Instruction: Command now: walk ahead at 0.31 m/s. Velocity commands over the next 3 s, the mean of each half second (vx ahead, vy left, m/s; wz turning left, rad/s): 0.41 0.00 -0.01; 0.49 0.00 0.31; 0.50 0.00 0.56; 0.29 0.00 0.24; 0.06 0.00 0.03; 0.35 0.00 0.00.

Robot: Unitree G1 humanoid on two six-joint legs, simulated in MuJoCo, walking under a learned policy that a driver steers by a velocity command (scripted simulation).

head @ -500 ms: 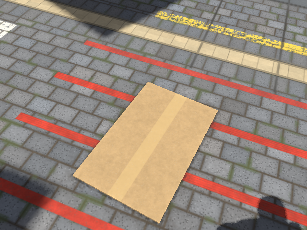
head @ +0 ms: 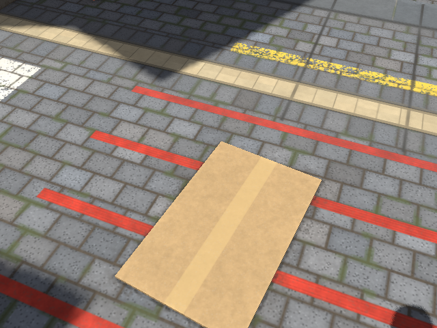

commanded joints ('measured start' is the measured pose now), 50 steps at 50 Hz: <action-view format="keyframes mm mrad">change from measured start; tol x32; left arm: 1 8 162 36 -24 -3 -27 -3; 22 -423 9 -12 -233 -6 -45 -59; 29 162 242 74 -102 39 -75 -11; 50 152 66 15 -56 -9 -103 20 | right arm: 1 -127 -66 -14 -104 8 -48 14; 6 347 -210 -64 28 1 -68 -16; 29 362 64 25 18 42 -90 -6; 50 -237 39 -8 -216 -1 -18 43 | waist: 1 9 -139 140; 6 -184 304 -33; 23 -54 106 137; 30 92 -112 -309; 50 13 -62 108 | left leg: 1 -157 33 6 -36 14 10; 4 280 -42 76 -283 185 2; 7 439 405 -681 -603 -336 141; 26 356 225 -52 -331 1174 75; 28 163 162 -22 93 936 49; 30 -289 -42 -74 689 -39 26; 50 -331 43 151 -26 349 37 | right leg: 1 -38 -264 304 -259 -224 -176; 8 -657 -48 -14 674 -150 -61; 27 -66 35 -217 95 195 -99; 30 415 -474 635 -156 -203 -287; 35 -125 -310 61 -290 78 -131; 50 178 -289 -331 -197 817 -55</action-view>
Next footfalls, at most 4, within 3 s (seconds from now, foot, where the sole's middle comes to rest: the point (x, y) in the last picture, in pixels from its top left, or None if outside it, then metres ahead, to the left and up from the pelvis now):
0.56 right None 0.42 -0.06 -0.78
1.10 left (191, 282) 0.68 0.13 -0.77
1.64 right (202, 195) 1.04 0.11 -0.77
2.08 left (153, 215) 0.95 0.29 -0.77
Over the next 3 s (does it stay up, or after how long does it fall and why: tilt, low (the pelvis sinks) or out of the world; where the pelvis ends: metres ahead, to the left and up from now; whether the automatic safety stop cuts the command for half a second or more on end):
stays up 1.10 0.25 0.01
